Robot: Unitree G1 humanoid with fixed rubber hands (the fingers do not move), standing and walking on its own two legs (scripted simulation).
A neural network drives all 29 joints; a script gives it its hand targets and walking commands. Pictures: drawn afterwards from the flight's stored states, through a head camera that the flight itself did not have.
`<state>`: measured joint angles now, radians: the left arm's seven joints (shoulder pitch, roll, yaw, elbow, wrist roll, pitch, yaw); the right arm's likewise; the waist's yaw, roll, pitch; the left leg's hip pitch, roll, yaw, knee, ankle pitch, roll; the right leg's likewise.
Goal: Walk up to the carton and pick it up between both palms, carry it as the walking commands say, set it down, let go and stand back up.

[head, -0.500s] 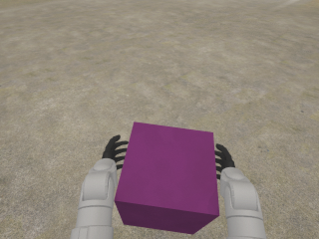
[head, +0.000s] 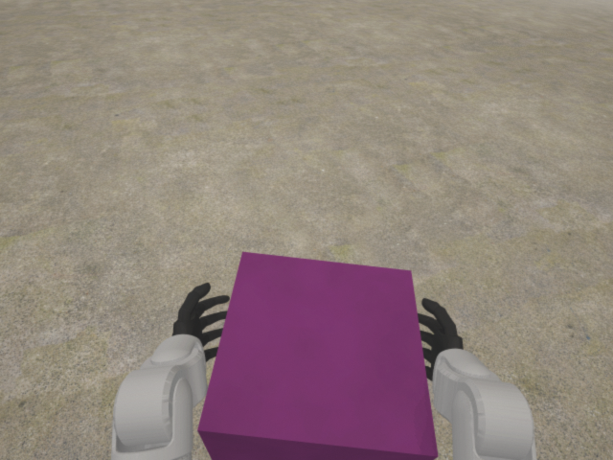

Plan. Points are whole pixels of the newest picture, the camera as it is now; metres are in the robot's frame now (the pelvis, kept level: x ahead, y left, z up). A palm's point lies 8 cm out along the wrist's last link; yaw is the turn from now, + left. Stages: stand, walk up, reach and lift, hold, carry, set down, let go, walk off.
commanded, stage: carry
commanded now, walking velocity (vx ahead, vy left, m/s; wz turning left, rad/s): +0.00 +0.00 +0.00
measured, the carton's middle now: (312, 380) +0.23 +0.02 +0.01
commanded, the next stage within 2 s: none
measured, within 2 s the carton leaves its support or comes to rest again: neither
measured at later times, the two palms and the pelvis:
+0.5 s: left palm (237, 361) +0.20 +0.10 +0.10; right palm (516, 399) +0.19 -0.19 +0.09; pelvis -0.03 -0.04 +0.01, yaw +0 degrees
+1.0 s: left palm (230, 358) +0.21 +0.11 +0.09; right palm (503, 395) +0.20 -0.19 +0.08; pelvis -0.03 -0.03 +0.01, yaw +0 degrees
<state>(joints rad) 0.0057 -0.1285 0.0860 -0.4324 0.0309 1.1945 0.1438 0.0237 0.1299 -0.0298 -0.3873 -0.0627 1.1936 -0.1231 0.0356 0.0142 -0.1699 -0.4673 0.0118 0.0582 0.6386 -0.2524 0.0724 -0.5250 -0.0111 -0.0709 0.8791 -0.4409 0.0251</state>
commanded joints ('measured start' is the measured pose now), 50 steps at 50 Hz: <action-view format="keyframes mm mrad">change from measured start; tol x8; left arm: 1 -532 -918 -747 -182 -359 -35 -135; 7 -348 -815 -668 -115 -284 -15 -118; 14 -364 -805 -588 -36 -227 -9 -126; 23 -484 -853 -659 -185 -269 -27 -121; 28 -380 -825 -642 -127 -279 -18 -136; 44 -458 -818 -665 -128 -279 -15 -135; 49 -414 -737 -563 39 -199 -85 -139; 50 -470 -775 -601 -40 -231 -98 -146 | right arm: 1 -459 800 516 -255 255 -68 91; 8 -360 692 532 -181 240 -24 90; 12 -514 761 630 -255 310 -21 102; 17 -461 761 596 -167 299 6 110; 20 -562 791 631 -242 332 -10 111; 25 -516 832 640 -246 346 -30 113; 30 -429 775 593 -182 289 -19 103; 41 -510 771 598 -232 300 -28 107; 50 -501 759 536 -104 259 -103 124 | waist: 1 -48 171 -199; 6 -45 169 -251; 12 -47 -143 -103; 18 -47 -26 -55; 23 -39 30 -190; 26 -42 -95 -220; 37 -42 35 -80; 50 -39 -30 -179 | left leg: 1 207 239 -246 -316 47 60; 5 291 204 -227 -283 76 8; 8 162 173 -243 -318 -141 -14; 10 112 99 -126 -151 24 -23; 13 117 67 -56 -94 34 -57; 20 122 115 -124 -219 -8 -44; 28 165 110 -86 -134 218 -41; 38 138 115 -133 -245 -33 -41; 50 175 104 -95 -206 79 -44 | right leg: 1 49 0 -1 -131 54 8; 5 210 20 -36 -405 166 2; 9 300 -84 71 -487 57 -27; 11 220 -211 192 -552 255 -65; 18 87 -151 158 -542 -77 -71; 28 252 -131 129 -416 341 -65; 37 99 -100 135 -441 66 -56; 50 206 -110 127 -430 175 -54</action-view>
